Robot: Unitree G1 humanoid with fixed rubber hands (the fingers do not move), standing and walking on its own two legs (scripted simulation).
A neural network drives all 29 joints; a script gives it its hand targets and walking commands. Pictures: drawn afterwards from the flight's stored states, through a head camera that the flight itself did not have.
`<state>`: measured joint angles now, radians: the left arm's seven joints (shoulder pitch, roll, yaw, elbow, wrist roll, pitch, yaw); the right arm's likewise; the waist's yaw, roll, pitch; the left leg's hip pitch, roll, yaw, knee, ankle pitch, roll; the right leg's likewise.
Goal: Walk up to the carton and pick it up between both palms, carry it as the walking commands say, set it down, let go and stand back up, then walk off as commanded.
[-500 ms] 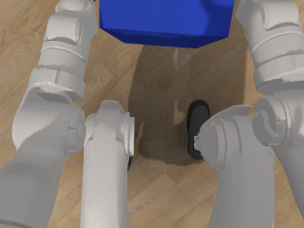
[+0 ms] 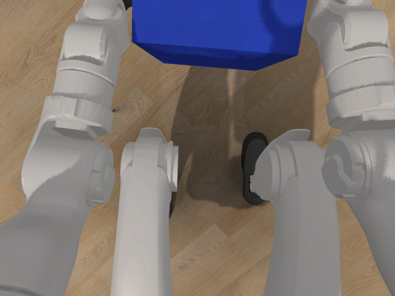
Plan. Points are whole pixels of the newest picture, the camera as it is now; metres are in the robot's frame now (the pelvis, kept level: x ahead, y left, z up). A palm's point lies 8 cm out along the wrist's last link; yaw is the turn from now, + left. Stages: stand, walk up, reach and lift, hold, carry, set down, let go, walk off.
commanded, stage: reach and lift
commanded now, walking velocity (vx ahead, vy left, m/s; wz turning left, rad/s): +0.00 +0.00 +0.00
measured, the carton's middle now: out of the picture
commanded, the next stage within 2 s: none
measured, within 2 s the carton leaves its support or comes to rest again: neither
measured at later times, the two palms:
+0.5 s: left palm out of the picture +0.52 +0.16 -0.07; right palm out of the picture +0.54 -0.14 -0.05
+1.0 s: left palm out of the picture +0.50 +0.16 +0.00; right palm out of the picture +0.52 -0.14 +0.02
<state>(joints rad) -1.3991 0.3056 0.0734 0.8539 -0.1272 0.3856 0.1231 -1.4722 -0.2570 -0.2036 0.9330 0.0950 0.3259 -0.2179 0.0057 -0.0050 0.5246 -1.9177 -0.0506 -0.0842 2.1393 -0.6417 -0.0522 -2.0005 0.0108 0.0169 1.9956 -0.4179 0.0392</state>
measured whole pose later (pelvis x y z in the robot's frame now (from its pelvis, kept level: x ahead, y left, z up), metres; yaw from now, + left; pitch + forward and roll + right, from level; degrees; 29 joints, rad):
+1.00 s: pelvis -0.01 +0.00 +0.10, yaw +1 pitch +17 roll -2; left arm -1.24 0.23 0.12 0.72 -0.11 0.46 0.14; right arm -1.30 -0.19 -0.28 0.75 -0.03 0.43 -0.17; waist 0.01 0.01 0.52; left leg -1.54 -0.05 -0.09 1.81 -0.57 -0.05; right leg -1.60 0.01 0.02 1.69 -0.39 0.04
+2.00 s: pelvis +0.00 +0.00 +0.22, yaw +2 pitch +7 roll -1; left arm -1.02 0.15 0.12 0.64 -0.10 0.47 0.15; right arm -1.03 -0.11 -0.29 0.62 -0.04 0.44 -0.16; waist 0.01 0.01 0.52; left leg -1.03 -0.04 -0.10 1.38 -0.47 -0.05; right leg -1.08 0.01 0.02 1.27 -0.32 0.03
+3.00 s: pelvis +0.13 +0.00 +0.35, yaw +3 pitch +8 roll -1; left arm -0.33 -0.11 0.18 0.50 0.16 0.53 0.05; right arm -0.33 0.13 -0.36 0.47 -0.22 0.47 -0.06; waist 0.00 0.02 -0.12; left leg -0.44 -0.01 -0.11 0.62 -0.32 -0.02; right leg -0.49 0.00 0.02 0.55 -0.21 0.03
